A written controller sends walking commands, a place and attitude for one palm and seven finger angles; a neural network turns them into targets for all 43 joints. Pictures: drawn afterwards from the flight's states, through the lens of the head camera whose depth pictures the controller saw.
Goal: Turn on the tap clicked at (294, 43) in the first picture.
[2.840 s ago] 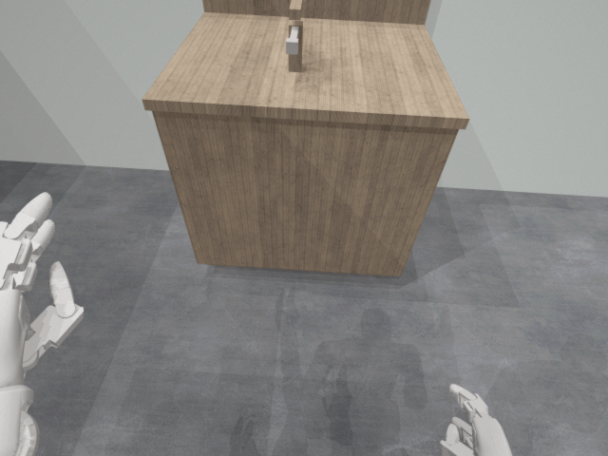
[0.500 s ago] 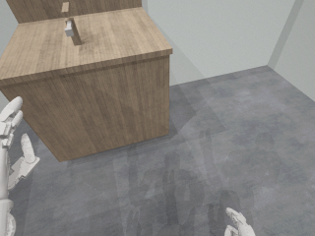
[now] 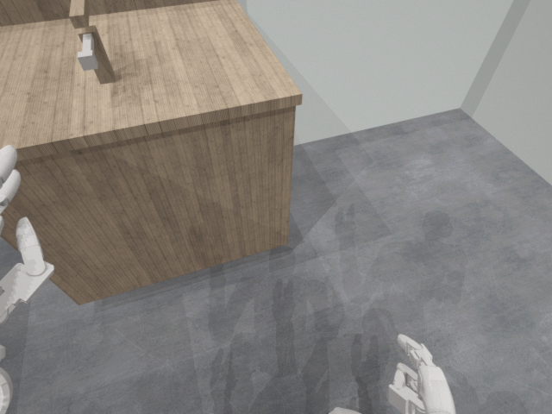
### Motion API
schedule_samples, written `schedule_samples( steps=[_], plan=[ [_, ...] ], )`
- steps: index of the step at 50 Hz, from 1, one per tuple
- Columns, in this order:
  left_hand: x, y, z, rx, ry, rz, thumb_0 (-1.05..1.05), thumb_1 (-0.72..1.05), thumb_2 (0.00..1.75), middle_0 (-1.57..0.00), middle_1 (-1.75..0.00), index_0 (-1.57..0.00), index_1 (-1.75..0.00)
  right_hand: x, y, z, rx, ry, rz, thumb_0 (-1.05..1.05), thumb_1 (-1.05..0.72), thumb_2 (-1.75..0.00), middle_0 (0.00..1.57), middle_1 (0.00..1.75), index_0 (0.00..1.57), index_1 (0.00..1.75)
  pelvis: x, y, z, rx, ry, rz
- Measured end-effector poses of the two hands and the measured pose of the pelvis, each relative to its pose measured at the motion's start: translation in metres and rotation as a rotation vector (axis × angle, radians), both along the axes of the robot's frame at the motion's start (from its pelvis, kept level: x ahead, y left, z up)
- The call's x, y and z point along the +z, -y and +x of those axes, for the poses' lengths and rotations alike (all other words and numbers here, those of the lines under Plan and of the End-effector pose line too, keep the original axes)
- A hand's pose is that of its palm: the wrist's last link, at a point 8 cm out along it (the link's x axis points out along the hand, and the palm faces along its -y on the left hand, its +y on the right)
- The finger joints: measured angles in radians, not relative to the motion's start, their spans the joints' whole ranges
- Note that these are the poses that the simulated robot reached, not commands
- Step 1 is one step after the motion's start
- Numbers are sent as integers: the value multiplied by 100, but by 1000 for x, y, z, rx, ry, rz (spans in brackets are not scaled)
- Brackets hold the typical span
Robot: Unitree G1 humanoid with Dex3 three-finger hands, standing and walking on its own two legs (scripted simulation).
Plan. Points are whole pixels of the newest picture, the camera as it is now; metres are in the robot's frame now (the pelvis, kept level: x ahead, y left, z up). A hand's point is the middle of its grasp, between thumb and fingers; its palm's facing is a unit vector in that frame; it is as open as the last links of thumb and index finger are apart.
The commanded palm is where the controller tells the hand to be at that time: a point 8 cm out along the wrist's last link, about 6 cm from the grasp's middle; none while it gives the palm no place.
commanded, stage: take the last steps up to it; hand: left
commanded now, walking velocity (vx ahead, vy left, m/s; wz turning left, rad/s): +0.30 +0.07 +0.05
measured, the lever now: (87, 60) +0.72 +0.42 +0.13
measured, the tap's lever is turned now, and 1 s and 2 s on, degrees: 0 0 0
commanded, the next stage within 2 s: come to a stop and stand still in 1.02 s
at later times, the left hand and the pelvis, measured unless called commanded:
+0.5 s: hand (86, 172) +0.35 +0.25 +0.18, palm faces +0.44 -0.80 -0.41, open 7.4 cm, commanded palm +0.29 +0.29 +0.18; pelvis +0.14 +0.01 -0.01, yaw +0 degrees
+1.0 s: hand (132, 125) +0.46 +0.23 +0.17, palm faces +0.43 -0.79 -0.43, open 7.4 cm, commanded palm +0.40 +0.28 +0.18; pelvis +0.25 -0.01 +0.01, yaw +3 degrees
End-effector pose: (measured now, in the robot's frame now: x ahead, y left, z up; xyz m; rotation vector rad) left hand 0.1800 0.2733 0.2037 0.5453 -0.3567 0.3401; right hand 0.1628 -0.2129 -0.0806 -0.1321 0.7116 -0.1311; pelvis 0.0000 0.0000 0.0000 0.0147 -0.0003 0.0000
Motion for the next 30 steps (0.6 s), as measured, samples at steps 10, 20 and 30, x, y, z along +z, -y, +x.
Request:
schedule_samples(
  steps=[10, 20, 30],
  plan=[
    [-10, 9, 39, 100, -56, -9, 1, 89, 90, -22, -30, -21, -30, -38, 18, 32, 56, -167, 9, 1, -91, -90, 20, 30, 20, 30, -4, 16, 54, 34, 9, 9],
    [-7, 0, 95, 37, -34, -20, 2, 89, 90, -22, -30, -21, -30, 1, 39, 97, 22, -113, -130, 1, -91, -90, 20, 30, 20, 30, 5, 0, 109, 32, 4, 20],
    [-4, -20, 161, 15, 37, -36, 2, 89, 90, -21, -30, -21, -30, 8, -4, 162, -1, 14, -34, 1, -91, -90, 20, 30, 20, 30, -1, -11, 156, 10, 0, -1]
  ],
)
